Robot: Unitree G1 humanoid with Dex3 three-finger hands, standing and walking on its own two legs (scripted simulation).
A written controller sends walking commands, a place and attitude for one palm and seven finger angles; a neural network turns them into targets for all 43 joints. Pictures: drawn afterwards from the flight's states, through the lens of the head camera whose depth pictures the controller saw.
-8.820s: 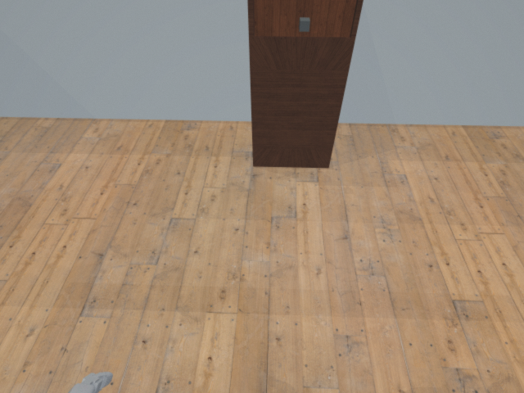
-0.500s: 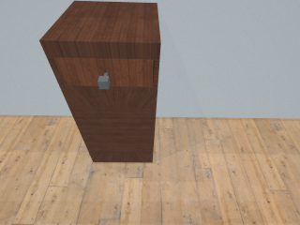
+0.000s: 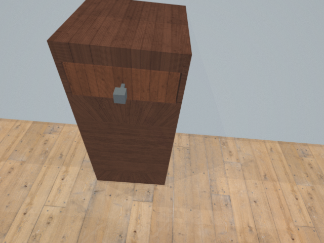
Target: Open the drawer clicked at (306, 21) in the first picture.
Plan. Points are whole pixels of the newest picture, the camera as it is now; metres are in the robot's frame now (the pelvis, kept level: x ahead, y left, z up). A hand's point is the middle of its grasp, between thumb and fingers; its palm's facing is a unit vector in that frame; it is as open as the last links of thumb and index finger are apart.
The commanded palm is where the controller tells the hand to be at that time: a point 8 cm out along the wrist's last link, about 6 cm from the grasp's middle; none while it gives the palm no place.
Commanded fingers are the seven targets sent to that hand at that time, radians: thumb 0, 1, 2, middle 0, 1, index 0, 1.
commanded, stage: shuffle to correct the standing spot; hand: left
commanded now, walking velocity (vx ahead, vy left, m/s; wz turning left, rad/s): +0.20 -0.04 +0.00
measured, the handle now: (121, 91) +0.56 +0.19 +0.04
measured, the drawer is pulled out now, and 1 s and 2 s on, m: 0.00 0.00 0.00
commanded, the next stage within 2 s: come to a stop and stand still in 0.10 s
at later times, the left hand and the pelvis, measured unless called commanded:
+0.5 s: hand (114, 216) +0.22 +0.15 -0.16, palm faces +0.04 -0.97 -0.22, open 7.4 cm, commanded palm none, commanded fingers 0.00 0.90 0.90 -0.20 -0.30 -0.20 -0.30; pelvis +0.13 -0.02 +0.00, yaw +3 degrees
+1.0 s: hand out of the picture +0.07 +0.22 -0.16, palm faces +0.14 -0.97 -0.22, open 7.4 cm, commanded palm none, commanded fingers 0.00 0.90 0.90 -0.20 -0.30 -0.20 -0.30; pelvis +0.06 +0.02 +0.02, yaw +3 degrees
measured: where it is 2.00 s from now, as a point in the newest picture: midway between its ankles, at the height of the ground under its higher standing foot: outside the picture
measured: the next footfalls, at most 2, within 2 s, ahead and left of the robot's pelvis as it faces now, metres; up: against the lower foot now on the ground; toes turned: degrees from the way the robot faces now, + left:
right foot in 0.40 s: +0.26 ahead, -0.11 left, +0.00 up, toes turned -4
left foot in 0.82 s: +0.10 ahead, +0.13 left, +0.00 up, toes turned +0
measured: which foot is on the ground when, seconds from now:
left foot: down 0.00-0.42, up 0.44-0.80, down 0.82-1.00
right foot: up 0.00-0.38, down 0.40-0.84, up 0.86-1.00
